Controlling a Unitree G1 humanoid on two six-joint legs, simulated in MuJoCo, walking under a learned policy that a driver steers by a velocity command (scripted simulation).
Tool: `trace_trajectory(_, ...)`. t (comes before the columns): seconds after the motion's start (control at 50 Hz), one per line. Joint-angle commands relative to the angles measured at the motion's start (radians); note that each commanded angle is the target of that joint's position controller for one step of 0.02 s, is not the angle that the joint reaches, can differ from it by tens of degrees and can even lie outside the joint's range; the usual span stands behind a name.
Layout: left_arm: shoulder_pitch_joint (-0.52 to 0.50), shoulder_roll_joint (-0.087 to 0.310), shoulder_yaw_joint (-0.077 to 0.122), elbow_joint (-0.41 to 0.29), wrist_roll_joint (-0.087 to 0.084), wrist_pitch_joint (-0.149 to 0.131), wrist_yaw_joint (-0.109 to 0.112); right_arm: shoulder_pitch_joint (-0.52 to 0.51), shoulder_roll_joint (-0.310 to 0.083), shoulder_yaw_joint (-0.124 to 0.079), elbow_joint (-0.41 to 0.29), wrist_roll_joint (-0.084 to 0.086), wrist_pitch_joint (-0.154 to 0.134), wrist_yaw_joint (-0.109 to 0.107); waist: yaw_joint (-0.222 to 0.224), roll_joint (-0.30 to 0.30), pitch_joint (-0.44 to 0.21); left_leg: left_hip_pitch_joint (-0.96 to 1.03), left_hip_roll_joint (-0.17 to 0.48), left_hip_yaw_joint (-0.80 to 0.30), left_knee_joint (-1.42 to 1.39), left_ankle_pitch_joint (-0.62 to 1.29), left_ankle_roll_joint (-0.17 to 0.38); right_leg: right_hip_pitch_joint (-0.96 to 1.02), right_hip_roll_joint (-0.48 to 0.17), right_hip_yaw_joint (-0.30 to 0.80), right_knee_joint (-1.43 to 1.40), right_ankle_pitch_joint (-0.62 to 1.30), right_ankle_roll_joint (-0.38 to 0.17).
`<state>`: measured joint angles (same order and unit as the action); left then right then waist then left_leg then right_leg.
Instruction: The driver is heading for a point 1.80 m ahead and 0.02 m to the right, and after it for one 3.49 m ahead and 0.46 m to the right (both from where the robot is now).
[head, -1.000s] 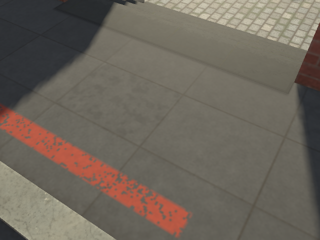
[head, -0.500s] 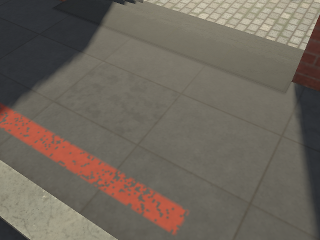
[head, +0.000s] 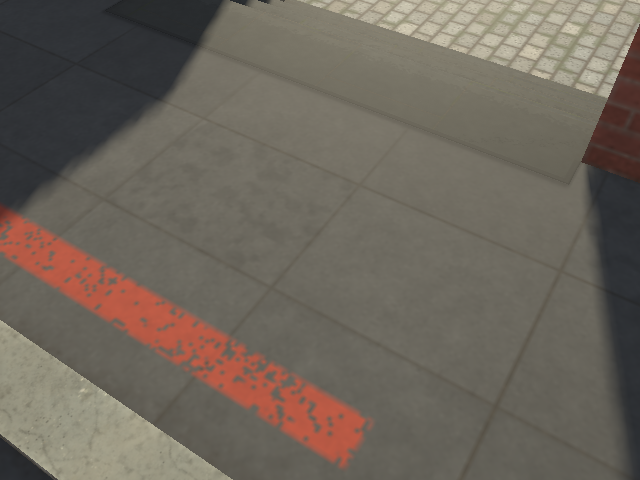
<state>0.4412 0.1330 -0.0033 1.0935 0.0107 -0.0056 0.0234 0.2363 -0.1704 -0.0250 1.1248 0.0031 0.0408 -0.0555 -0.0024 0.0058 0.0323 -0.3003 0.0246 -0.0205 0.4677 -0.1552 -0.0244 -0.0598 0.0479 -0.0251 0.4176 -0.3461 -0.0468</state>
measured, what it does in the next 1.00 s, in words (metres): climbs: left foot 0.07 m higher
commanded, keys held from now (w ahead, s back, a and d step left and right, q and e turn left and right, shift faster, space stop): no key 0.32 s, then w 0.68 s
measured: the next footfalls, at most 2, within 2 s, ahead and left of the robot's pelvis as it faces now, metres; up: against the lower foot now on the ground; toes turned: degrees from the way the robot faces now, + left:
left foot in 0.68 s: +0.25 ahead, +0.19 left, +0.07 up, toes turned +8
right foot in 1.06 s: +0.34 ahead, +0.00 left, +0.07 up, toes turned -6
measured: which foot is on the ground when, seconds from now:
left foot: down 0.00-0.38, up 0.40-0.66, down 0.68-1.00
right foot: down 0.00-0.74, up 0.76-1.00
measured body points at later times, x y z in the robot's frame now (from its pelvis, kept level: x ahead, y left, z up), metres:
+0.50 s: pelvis +0.03 +0.00 +0.00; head +0.03 +0.01 +0.45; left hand -0.07 +0.23 -0.15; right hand +0.05 -0.24 -0.15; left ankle +0.03 +0.12 -0.68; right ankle -0.08 -0.09 -0.74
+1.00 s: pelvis +0.24 +0.11 +0.04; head +0.27 +0.12 +0.49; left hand +0.44 +0.35 -0.07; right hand +0.17 -0.12 -0.11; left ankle +0.18 +0.22 -0.71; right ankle +0.23 -0.01 -0.64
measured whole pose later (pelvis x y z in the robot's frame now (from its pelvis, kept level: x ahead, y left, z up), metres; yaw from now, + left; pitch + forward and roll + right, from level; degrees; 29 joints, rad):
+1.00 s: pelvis +0.24 +0.11 +0.04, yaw -2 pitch +1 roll -1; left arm 0.06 0.26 0.06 0.76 -0.03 -0.01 0.00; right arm 0.41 -0.16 -0.04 1.13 0.03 -0.09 0.02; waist -0.04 -0.02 0.03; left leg -0.04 0.03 0.13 0.26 -0.72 -0.24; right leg -0.48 0.00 -0.01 1.01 -0.51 -0.11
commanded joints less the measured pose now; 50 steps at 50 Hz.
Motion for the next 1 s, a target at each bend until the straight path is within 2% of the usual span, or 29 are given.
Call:
trace_trajectory(0.02,0.134,0.074,0.011,0.002,0.0,-0.001,0.001,0.05,-0.087,-0.012,-0.014,0.0,-0.004,-0.003,0.0,-0.012,0.054,0.141,0.033,-0.03,-0.026,0.128,0.04,-0.199,-0.08,0.058,-0.112,0.22,0.011)
trace_trajectory(0.32,0.15,0.075,0.013,-0.011,0.0,0.002,0.001,0.068,-0.084,-0.011,-0.007,0.002,-0.007,-0.005,0.001,-0.014,0.058,0.131,0.036,-0.025,-0.025,0.133,0.031,-0.179,-0.083,0.065,-0.115,0.27,0.009)
trace_trajectory(0.34,0.163,0.075,0.014,-0.006,-0.002,0.004,0.004,0.077,-0.078,-0.009,-0.002,0.002,-0.005,-0.006,0.003,-0.023,0.04,0.135,0.021,-0.008,-0.014,0.054,0.031,-0.17,-0.08,0.067,-0.128,0.18,-0.001)
trace_trajectory(0.36,0.165,0.098,0.023,-0.01,-0.009,0.007,0.008,0.065,-0.08,-0.011,-0.007,0.006,-0.005,-0.007,0.01,-0.045,0.051,0.104,-0.012,0.03,0.034,-0.084,0.033,-0.175,-0.086,0.091,-0.15,0.009,-0.031)
trace_trajectory(0.38,0.153,0.137,0.036,-0.027,-0.016,0.008,0.013,0.038,-0.084,-0.014,-0.019,0.012,-0.007,-0.008,0.025,-0.087,0.083,0.028,-0.05,0.075,0.111,-0.231,0.036,-0.184,-0.128,0.163,-0.199,-0.236,-0.08)
trace_trajectory(0.4,0.161,0.173,0.048,-0.043,-0.021,0.005,0.018,-0.022,-0.091,-0.016,-0.047,0.015,-0.017,-0.004,0.054,-0.126,0.141,-0.107,-0.059,0.095,0.218,-0.292,0.039,-0.173,-0.22,0.292,-0.273,-0.429,-0.138)
trace_trajectory(0.42,0.16,0.212,0.064,-0.055,-0.02,-0.003,0.022,-0.081,-0.081,-0.01,-0.083,0.018,-0.035,0.005,0.074,-0.165,0.203,-0.243,-0.007,0.066,0.358,-0.278,0.049,-0.156,-0.34,0.43,-0.335,-0.485,-0.201)
trace_trajectory(0.44,0.161,0.211,0.067,-0.058,-0.009,-0.014,0.027,-0.109,-0.081,-0.011,-0.103,0.029,-0.054,0.015,0.076,-0.155,0.246,-0.414,0.038,0.028,0.501,-0.308,0.052,-0.082,-0.401,0.499,-0.354,-0.419,-0.242)
trace_trajectory(0.46,0.172,0.185,0.063,-0.052,-0.005,-0.025,0.028,-0.099,-0.089,-0.016,-0.105,0.035,-0.07,0.025,0.064,-0.121,0.262,-0.556,0.066,0.007,0.605,-0.323,0.051,0.018,-0.409,0.488,-0.333,-0.313,-0.248)
trace_trajectory(0.54,0.247,0.126,0.046,-0.011,-0.017,-0.028,0.023,-0.126,-0.076,-0.021,-0.152,0.051,-0.13,0.058,0.06,-0.086,0.194,-0.803,0.117,0.018,0.836,-0.36,0.044,0.258,-0.368,0.332,-0.266,0.078,-0.188)
trace_trajectory(0.6,0.197,0.144,0.04,-0.024,-0.017,-0.02,0.036,-0.186,-0.02,0.01,-0.213,0.04,-0.145,0.088,0.047,-0.07,0.179,-0.775,0.147,0.044,0.768,-0.325,0.027,0.174,-0.333,0.237,-0.266,0.16,-0.155)
trace_trajectory(0.64,0.12,0.197,0.047,-0.066,-0.026,-0.022,0.042,-0.219,-0.022,0.03,-0.259,0.024,-0.151,0.106,0.025,-0.033,0.154,-0.504,0.13,0.092,0.518,-0.205,0.033,-0.042,-0.285,0.152,-0.296,0.171,-0.14)
trace_trajectory(0.66,0.125,0.225,0.051,-0.076,-0.025,-0.029,0.039,-0.201,-0.043,0.025,-0.253,0.021,-0.148,0.107,0.018,-0.044,0.124,-0.298,0.08,0.143,0.434,-0.122,0.038,-0.138,-0.269,0.13,-0.31,0.207,-0.14)
trace_trajectory(0.68,0.165,0.272,0.061,-0.062,-0.025,-0.027,0.028,-0.138,-0.069,0.011,-0.247,0.025,-0.139,0.101,-0.02,-0.111,0.087,-0.136,-0.022,0.258,0.433,-0.221,0.044,-0.179,-0.278,0.129,-0.27,0.34,-0.154)
trace_trajectory(0.7,0.169,0.198,0.035,-0.058,-0.017,-0.025,0.018,-0.03,-0.133,-0.02,-0.224,0.044,-0.147,0.096,-0.088,-0.076,0.008,0.011,-0.039,0.245,0.387,-0.182,0.069,-0.139,-0.208,0.046,-0.049,0.725,-0.112)
trace_trajectory(0.72,0.202,0.176,0.02,-0.05,-0.008,-0.031,0.003,0.08,-0.178,-0.047,-0.213,0.064,-0.158,0.093,-0.144,-0.065,-0.137,0.296,-0.06,0.232,0.305,-0.089,0.095,-0.206,-0.167,0.0,0.217,1.026,-0.052)
trace_trajectory(0.74,0.172,0.208,0.02,-0.066,-0.006,-0.054,-0.018,0.238,-0.231,-0.077,-0.16,0.087,-0.144,0.082,-0.205,-0.056,-0.266,0.612,0.012,0.084,0.209,-0.02,0.117,-0.378,-0.141,0.009,0.445,0.888,0.011)
trace_trajectory(0.76,0.096,0.15,0.005,-0.115,-0.024,-0.079,-0.03,0.38,-0.297,-0.093,-0.095,0.068,-0.131,0.072,-0.223,0.159,-0.372,0.73,0.238,-0.327,0.0,-0.198,0.196,-0.508,-0.036,0.055,0.829,0.195,0.041)
trace_trajectory(0.78,-0.002,0.154,0.015,-0.145,-0.025,-0.107,-0.044,0.383,-0.211,-0.059,-0.065,0.022,-0.123,0.066,-0.191,0.14,-0.346,0.652,0.339,-0.423,-0.062,-0.023,0.162,-0.518,-0.049,0.23,1.001,-0.177,-0.008)
trace_trajectory(0.8,-0.113,0.178,0.038,-0.2,-0.052,-0.106,-0.044,0.301,-0.132,-0.04,-0.071,0.011,-0.117,0.062,-0.15,0.073,-0.209,0.512,0.314,-0.283,-0.066,0.078,0.106,-0.577,-0.077,0.22,1.017,-0.166,-0.039)
trace_trajectory(0.82,-0.118,0.17,0.041,-0.224,-0.074,-0.084,-0.034,0.182,-0.093,-0.029,-0.092,0.018,-0.116,0.068,-0.076,0.012,-0.135,0.411,0.296,-0.182,-0.081,0.083,0.062,-0.583,-0.099,0.185,0.955,-0.105,-0.057)
trace_trajectory(0.84,-0.089,0.172,0.057,-0.207,-0.086,-0.053,-0.017,0.079,-0.072,-0.022,-0.108,0.019,-0.123,0.076,-0.014,0.012,-0.046,0.328,0.295,-0.111,-0.123,0.092,0.06,-0.6,-0.101,0.15,0.977,-0.017,-0.058)
trace_trajectory(0.86,-0.089,0.157,0.06,-0.213,-0.075,-0.023,-0.007,0.076,-0.082,-0.029,-0.102,0.018,-0.137,0.082,-0.013,0.045,0.025,0.306,0.299,-0.083,-0.154,0.123,0.086,-0.606,-0.087,0.14,1.04,-0.013,-0.055)
trace_trajectory(0.88,-0.134,0.151,0.062,-0.255,-0.06,-0.008,-0.005,0.131,-0.091,-0.036,-0.067,0.019,-0.148,0.086,-0.019,0.018,0.04,0.318,0.302,-0.093,-0.185,0.105,0.105,-0.603,-0.089,0.143,1.009,-0.059,-0.069)
trace_trajectory(0.92,-0.262,0.136,0.06,-0.328,-0.038,-0.007,-0.017,0.239,-0.083,-0.035,-0.003,0.025,-0.167,0.087,-0.026,0.004,0.066,0.359,0.298,-0.09,-0.252,0.083,0.106,-0.603,-0.092,0.146,0.806,-0.084,-0.105)
trace_trajectory(0.94,-0.321,0.115,0.054,-0.352,-0.035,-0.009,-0.027,0.249,-0.071,-0.03,0.003,0.022,-0.166,0.081,-0.027,0.007,0.076,0.37,0.299,-0.072,-0.272,0.124,0.099,-0.605,-0.093,0.137,0.684,-0.1,-0.109)
trace_trajectory(0.96,-0.347,0.092,0.047,-0.369,-0.049,-0.003,-0.031,0.215,-0.087,-0.028,-0.012,0.021,-0.153,0.077,-0.012,0.027,0.094,0.335,0.289,-0.049,-0.304,0.108,0.099,-0.58,-0.077,0.059,0.516,-0.22,-0.091)
trace_trajectory(0.98,-0.413,0.076,0.041,-0.398,-0.039,-0.001,-0.029,0.19,-0.089,-0.022,-0.023,0.025,-0.138,0.072,-0.014,0.016,0.099,0.287,0.268,-0.038,-0.327,0.082,0.092,-0.52,-0.078,0.017,0.415,-0.26,-0.061)
trace_trajectory(1.0,-0.378,0.069,0.035,-0.411,-0.018,0.008,-0.027,0.164,-0.11,-0.022,-0.037,0.022,-0.126,0.079,0.016,0.073,0.037,0.236,0.258,-0.022,-0.344,0.117,0.097,-0.397,-0.049,-0.057,0.45,-0.272,-0.04)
